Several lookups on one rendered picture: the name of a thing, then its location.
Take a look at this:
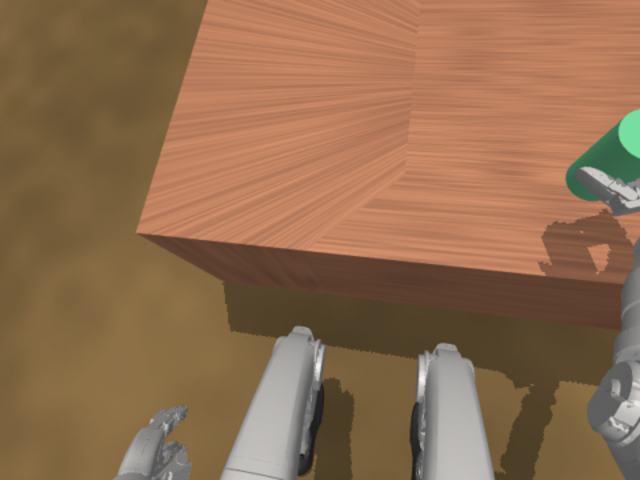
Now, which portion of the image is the left robot foot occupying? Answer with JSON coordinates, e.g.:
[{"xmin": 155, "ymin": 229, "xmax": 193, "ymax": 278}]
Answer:
[{"xmin": 298, "ymin": 383, "xmax": 324, "ymax": 476}]

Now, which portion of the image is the right robot hand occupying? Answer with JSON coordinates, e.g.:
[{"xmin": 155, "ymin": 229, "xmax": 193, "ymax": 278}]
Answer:
[{"xmin": 575, "ymin": 167, "xmax": 640, "ymax": 217}]

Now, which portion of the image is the right robot arm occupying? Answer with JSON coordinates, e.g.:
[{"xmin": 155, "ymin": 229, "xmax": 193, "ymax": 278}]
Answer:
[{"xmin": 587, "ymin": 238, "xmax": 640, "ymax": 480}]

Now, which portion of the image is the can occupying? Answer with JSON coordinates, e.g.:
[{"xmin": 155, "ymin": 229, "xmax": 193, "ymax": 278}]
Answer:
[{"xmin": 566, "ymin": 109, "xmax": 640, "ymax": 201}]

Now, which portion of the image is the left robot hand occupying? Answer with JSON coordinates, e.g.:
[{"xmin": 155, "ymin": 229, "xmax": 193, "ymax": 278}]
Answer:
[{"xmin": 117, "ymin": 405, "xmax": 192, "ymax": 480}]

